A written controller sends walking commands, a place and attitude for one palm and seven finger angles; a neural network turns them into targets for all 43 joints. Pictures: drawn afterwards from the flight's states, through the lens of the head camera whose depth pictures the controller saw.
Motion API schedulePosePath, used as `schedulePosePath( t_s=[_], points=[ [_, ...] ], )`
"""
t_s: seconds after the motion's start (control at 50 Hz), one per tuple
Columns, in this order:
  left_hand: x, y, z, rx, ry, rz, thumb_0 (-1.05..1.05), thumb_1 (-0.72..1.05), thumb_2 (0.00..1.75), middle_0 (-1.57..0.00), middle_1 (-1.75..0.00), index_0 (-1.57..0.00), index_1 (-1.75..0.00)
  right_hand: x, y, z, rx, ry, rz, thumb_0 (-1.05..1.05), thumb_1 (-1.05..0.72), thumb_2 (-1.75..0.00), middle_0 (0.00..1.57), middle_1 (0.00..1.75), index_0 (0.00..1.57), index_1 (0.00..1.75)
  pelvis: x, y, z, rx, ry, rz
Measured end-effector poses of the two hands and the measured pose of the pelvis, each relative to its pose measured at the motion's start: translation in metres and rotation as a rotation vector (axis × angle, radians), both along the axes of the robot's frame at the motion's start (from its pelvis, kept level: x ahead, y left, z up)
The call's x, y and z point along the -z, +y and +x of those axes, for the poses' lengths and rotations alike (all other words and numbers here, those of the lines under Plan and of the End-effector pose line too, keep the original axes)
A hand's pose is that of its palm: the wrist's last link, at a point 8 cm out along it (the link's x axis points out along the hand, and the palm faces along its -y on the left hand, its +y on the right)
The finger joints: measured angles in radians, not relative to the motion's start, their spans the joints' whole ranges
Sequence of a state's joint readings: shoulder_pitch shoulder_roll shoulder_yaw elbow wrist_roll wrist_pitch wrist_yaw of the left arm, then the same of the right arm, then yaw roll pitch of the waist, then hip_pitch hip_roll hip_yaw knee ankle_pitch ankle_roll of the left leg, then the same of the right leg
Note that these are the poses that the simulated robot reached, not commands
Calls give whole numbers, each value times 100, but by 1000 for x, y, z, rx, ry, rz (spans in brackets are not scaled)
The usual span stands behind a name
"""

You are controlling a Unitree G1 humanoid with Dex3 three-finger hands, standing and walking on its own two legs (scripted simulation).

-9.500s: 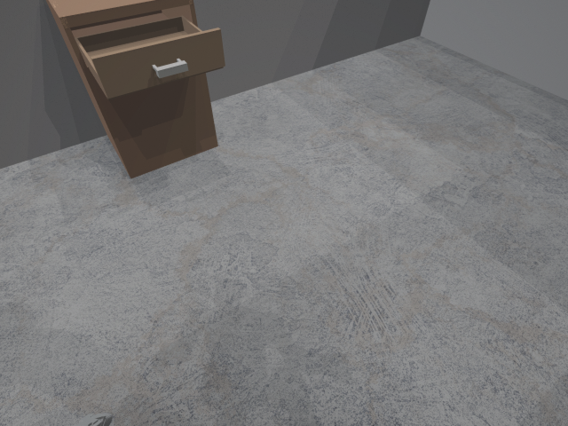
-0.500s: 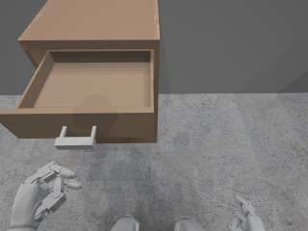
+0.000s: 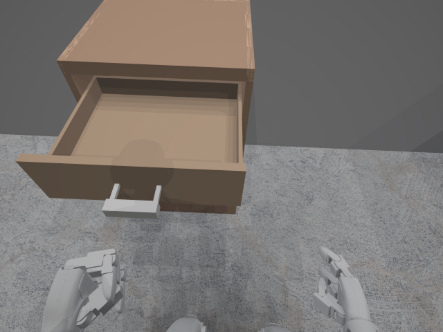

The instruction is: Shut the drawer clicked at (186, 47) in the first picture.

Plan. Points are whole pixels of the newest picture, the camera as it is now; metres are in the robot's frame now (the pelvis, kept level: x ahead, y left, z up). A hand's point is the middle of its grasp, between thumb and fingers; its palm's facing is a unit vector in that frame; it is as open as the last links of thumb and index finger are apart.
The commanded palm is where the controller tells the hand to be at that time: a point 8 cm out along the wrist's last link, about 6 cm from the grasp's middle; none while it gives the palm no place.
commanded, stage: raise the hand and make a fist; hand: left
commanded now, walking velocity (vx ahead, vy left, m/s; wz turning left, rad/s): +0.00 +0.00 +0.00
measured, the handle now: (134, 199) +0.37 +0.22 -0.02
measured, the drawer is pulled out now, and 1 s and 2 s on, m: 0.30 0.30 0.30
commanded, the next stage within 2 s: bring the fist close to the handle in 0.54 s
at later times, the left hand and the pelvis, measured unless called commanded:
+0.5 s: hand (115, 289) +0.17 +0.17 +0.07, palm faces +0.06 -1.00 -0.06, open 3.3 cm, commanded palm +0.14 +0.23 +0.08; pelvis +0.01 +0.00 +0.00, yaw +0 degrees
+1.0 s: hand (132, 276) +0.20 +0.16 +0.04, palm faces +0.04 -1.00 -0.06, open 3.3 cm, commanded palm +0.17 +0.22 +0.04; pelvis +0.00 -0.01 -0.01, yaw +0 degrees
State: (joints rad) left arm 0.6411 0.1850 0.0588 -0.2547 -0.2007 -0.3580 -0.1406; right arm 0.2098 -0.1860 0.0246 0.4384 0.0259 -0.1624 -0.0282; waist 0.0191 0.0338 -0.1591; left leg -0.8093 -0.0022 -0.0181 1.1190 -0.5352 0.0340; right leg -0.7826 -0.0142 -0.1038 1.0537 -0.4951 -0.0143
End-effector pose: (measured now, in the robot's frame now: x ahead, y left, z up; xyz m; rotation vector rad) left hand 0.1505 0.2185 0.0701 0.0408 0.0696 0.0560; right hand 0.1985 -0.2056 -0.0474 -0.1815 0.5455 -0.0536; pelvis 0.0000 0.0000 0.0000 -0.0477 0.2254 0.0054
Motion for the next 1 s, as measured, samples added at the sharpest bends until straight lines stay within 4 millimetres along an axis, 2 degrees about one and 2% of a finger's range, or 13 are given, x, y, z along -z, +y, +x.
schedulePosePath(
  t_s=[0.1,0.34,0.46,0.7,0.84,1.0],
  points=[
    [-3,2,2,-2,-8,5,2,90,90,-138,-158,-138,-158,4,-1,-7,-5,30,-11,1,-91,-90,20,30,20,30,0,2,1,-2,-1,-3],
    [-5,1,3,3,15,11,2,90,90,-140,-160,-140,-160,8,-23,-28,75,88,-37,1,-91,-90,20,30,20,30,-3,1,5,7,-1,2],
    [-6,5,-1,-12,4,18,2,90,90,-140,-160,-140,-160,8,-28,-26,81,85,-43,1,-91,-90,20,30,20,30,-1,-1,5,6,3,1],
    [-5,1,-2,-11,4,17,2,90,90,-140,-160,-140,-160,7,-26,-15,68,56,-18,1,-91,-90,20,30,20,30,-1,-7,6,3,3,3],
    [12,-2,7,-1,-1,12,2,90,90,-140,-160,-140,-160,15,-29,-14,44,63,-38,1,-91,-90,20,30,20,30,6,-10,2,0,27,4],
    [26,-4,27,12,-11,16,2,90,90,-140,-160,-140,-160,31,-39,-25,65,115,-51,1,-91,-90,20,30,20,30,15,-14,1,6,53,6]
  ],
)
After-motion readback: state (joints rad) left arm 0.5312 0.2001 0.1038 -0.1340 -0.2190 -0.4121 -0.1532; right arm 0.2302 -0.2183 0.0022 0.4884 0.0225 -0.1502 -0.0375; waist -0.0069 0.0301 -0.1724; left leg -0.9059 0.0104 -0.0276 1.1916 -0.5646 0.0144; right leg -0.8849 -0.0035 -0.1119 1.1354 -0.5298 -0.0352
